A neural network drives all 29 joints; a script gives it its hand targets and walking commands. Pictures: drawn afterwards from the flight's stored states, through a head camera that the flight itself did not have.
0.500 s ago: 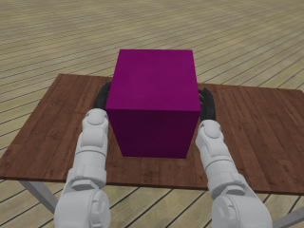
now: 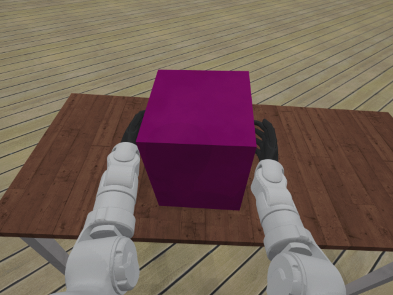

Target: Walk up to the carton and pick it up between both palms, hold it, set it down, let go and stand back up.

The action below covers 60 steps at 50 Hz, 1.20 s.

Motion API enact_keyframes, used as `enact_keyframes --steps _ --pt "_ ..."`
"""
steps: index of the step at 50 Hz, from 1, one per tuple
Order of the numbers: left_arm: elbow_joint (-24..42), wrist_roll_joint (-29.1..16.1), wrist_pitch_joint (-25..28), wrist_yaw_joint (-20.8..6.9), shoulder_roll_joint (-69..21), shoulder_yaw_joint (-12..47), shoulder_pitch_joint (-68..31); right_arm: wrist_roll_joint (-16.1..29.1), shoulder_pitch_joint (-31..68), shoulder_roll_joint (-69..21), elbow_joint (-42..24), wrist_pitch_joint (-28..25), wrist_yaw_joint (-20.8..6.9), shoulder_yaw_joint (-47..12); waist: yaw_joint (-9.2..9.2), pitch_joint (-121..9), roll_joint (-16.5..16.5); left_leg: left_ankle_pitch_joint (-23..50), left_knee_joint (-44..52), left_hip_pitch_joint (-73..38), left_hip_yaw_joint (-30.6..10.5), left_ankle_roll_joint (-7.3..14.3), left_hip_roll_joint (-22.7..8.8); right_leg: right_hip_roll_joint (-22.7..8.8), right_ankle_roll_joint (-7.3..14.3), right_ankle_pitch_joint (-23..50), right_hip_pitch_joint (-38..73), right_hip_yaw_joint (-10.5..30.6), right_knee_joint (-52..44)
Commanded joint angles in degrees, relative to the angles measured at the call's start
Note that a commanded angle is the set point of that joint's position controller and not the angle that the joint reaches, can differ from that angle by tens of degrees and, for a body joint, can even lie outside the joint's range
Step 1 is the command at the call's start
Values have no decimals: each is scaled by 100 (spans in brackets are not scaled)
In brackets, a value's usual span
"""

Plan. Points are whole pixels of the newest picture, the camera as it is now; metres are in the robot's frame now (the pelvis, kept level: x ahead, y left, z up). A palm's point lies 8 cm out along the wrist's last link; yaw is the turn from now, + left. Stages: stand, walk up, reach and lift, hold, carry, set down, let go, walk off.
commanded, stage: set down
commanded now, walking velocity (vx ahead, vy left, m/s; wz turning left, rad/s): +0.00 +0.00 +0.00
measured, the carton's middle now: (200, 143) +0.44 -0.03 +0.08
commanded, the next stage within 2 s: none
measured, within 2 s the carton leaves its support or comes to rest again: rests again in 1.42 s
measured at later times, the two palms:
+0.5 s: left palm (132, 144) +0.45 +0.13 +0.07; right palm (260, 157) +0.38 -0.15 +0.08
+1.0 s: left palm (136, 146) +0.46 +0.13 +0.05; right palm (255, 164) +0.39 -0.15 +0.05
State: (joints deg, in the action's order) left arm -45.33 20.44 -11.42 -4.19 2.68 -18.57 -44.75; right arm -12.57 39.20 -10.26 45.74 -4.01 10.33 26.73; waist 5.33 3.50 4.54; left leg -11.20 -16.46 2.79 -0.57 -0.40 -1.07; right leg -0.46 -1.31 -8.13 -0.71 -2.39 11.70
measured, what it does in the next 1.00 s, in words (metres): stands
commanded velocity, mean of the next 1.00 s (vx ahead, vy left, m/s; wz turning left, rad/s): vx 0.00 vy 0.00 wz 0.00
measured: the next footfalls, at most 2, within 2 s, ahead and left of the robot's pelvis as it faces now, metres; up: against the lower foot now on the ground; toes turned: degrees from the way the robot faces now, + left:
none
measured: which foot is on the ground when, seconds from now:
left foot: down 0.00-1.00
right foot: down 0.00-1.00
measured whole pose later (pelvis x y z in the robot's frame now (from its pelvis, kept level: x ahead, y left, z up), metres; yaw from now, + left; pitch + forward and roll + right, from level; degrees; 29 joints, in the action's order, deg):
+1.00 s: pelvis +0.03 +0.01 +0.00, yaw -1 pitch +5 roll -2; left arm -54.3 20.5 -0.9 -3.9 3.6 -20.1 -46.6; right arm -20.4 39.1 -12.8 51.7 -15.8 9.9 36.0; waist 6.0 2.5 4.3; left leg -13.0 -18.4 9.9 0.0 -0.4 -1.1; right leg -0.6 -1.3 -8.4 -8.3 -3.0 14.0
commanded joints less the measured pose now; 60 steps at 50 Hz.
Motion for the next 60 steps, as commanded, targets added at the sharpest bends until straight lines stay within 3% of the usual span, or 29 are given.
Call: enact_keyframes --steps 1,5,7,9,10,11,14,16,18,19,20,21,26,27,28,30,31,35,36,38,41,42,45,46,49,54,55,58,60 --pt "42 -272 652 -948 -2985 999 -3940 -350 4107 -2593 -898 -514 -916 -1899 88 -3137 -532 1057 314 687 715 -44 296 -56 -324 2881 1784 -277 722" --pt "265 -370 900 -840 -3134 1161 -4306 -450 4012 -2807 -733 -595 -969 -1818 163 -3653 -661 1452 134 387 743 -138 294 1 -285 2994 1511 -355 783" --pt "21 -261 923 -881 -3015 924 -4037 -539 3897 -2798 -635 -603 -960 -1896 22 -3366 -528 1599 132 529 801 -114 310 -5 -307 3152 1630 -272 787" --pt "-214 -248 904 -903 -2947 881 -3929 -600 3799 -2736 -596 -595 -923 -1751 122 -3239 -550 1498 135 649 812 -134 324 -3 -306 3276 1732 -298 827" --pt "-342 -145 846 -948 -2807 724 -3941 -593 3815 -2727 -569 -535 -951 -1737 30 -3011 -443 1308 210 727 850 -85 324 -35 -356 3160 1862 -281 771" --pt "-174 -157 860 -923 -2993 784 -3814 -579 3788 -2735 -617 -561 -942 -1714 146 -3023 -496 1532 154 578 804 -116 320 10 -339 3287 1707 -287 786" --pt "-143 -173 925 -923 -2964 827 -3962 -646 3740 -2803 -512 -581 -928 -1530 189 -3161 -678 1566 164 546 772 -161 268 37 -306 3223 1559 -334 812" --pt "-344 -122 938 -954 -2806 701 -3961 -707 3749 -2851 -535 -563 -923 -1666 36 -3127 -544 1320 215 893 824 -50 318 -61 -353 3249 1822 -231 809" --pt "-193 -157 1037 -966 -2889 774 -3984 -759 3566 -2875 -413 -563 -921 -1572 213 -3099 -548 1407 232 874 770 -96 306 -53 -342 3541 1868 -260 910" --pt "-347 -176 1089 -978 -2762 712 -4098 -816 3670 -2954 -523 -589 -918 -1526 174 -3267 -478 1284 227 971 800 -58 308 -44 -373 3539 1840 -206 893" --pt "-246 -182 1113 -937 -2941 835 -4155 -856 3602 -2933 -415 -642 -876 -1491 287 -3489 -676 1571 143 871 743 -142 305 -18 -317 3666 1711 -266 922" --pt "-392 -168 1104 -946 -2890 781 -3951 -792 3794 -2913 -583 -653 -911 -1592 126 -3400 -652 1672 91 901 790 -149 310 1 -347 3693 1759 -238 926" --pt "-324 -178 1179 -892 -3020 896 -4019 -871 3494 -2966 -298 -736 -887 -1457 294 -3683 -777 2111 -72 626 689 -244 258 57 -284 3669 1430 -312 879" --pt "-360 -84 1180 -894 -2958 743 -3998 -899 3420 -2962 -151 -721 -903 -1432 158 -3565 -699 2162 -95 546 734 -225 272 43 -292 3574 1366 -332 865" --pt "-370 -109 1170 -895 -2974 802 -3985 -957 3329 -2860 -87 -732 -895 -1296 326 -3508 -832 2225 -118 429 676 -277 235 68 -248 3431 1222 -372 856" --pt "-389 -149 1284 -884 -3002 871 -3990 -957 3616 -3061 -401 -877 -902 -1528 149 -3942 -777 2284 -196 629 731 -268 289 63 -293 3773 1384 -295 933" --pt "-308 -155 1324 -831 -3071 998 -4012 -968 3461 -3050 -196 -930 -878 -1518 289 -4011 -845 2526 -276 511 635 -313 237 66 -273 4008 1262 -342 1003" --pt "-488 -187 1414 -813 -3116 1018 -4076 -1093 3594 -3008 -191 -1071 -887 -1331 296 -4208 -812 2626 -346 493 671 -344 248 111 -249 3765 1043 -402 928" --pt "-452 -164 1459 -752 -3158 1046 -3887 -1069 3418 -3038 -125 -1125 -901 -1469 216 -4364 -918 2912 -417 411 667 -379 218 114 -222 3901 1000 -387 954" --pt "-327 -248 1539 -637 -3167 1264 -4143 -1057 3479 -2996 15 -1246 -949 -1336 283 -4481 -1351 3753 -657 -157 515 -523 124 160 -153 3447 245 -492 896" --pt "-486 -144 1594 -577 -3199 1206 -4011 -1184 3369 -2890 311 -1425 -952 -1209 230 -4521 -1372 4338 -866 -786 531 -581 52 225 -64 2915 -442 -578 635" --pt "-583 -103 1583 -597 -3088 1125 -3914 -1124 3322 -2974 348 -1447 -942 -1315 99 -4374 -1236 4217 -840 -471 602 -555 57 209 -19 3097 -131 -502 641" --pt "-675 -59 1608 -599 -3247 1175 -3809 -1282 3233 -2961 555 -1570 -908 -1161 363 -4062 -1277 4392 -868 -613 466 -591 37 222 -109 3067 -379 -592 719" --pt "-762 -2 1587 -619 -3118 1001 -3747 -1233 3187 -2878 669 -1554 -915 -1142 228 -3894 -1188 4468 -867 -739 524 -577 33 243 -85 2861 -451 -574 581" --pt "-838 -1 1608 -616 -3190 1054 -3624 -1247 3224 -2831 593 -1680 -910 -1192 189 -4007 -1093 4180 -806 -526 551 -556 49 234 -31 3016 -220 -569 542" --pt "-1055 65 1728 -697 -2981 773 -3557 -1292 3221 -2875 470 -1624 -928 -1185 172 -3771 -832 2691 -420 696 686 -364 235 82 -188 3881 959 -405 854" --pt "-1273 129 1712 -720 -2961 616 -3554 -1300 3242 -2969 435 -1580 -916 -1163 141 -3796 -690 2446 -325 957 708 -305 249 60 -210 3883 1075 -356 859" --pt "-1240 162 1770 -702 -3062 699 -3524 -1300 3316 -2932 416 -1623 -946 -1150 91 -3845 -918 2553 -335 791 680 -372 229 111 -198 3718 855 -425 881" --pt "-1274 207 1782 -745 -2953 526 -3632 -1430 3197 -2938 563 -1509 -965 -932 172 -3595 -781 2281 -265 843 708 -307 222 78 -212 3469 901 -425 843"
